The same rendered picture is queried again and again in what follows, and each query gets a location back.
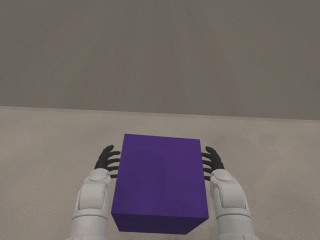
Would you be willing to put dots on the right robot hand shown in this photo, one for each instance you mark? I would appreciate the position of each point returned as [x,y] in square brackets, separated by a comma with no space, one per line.
[215,162]

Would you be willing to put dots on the left robot hand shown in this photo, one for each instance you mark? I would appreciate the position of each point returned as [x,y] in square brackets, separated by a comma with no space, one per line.
[103,160]

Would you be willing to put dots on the carton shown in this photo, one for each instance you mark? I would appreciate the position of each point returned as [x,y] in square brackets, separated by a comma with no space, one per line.
[160,186]

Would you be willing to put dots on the robot left forearm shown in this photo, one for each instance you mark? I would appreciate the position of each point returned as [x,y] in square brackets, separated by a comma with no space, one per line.
[91,209]

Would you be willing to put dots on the robot right forearm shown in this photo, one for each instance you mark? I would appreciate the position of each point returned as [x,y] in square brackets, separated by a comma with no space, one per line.
[231,207]

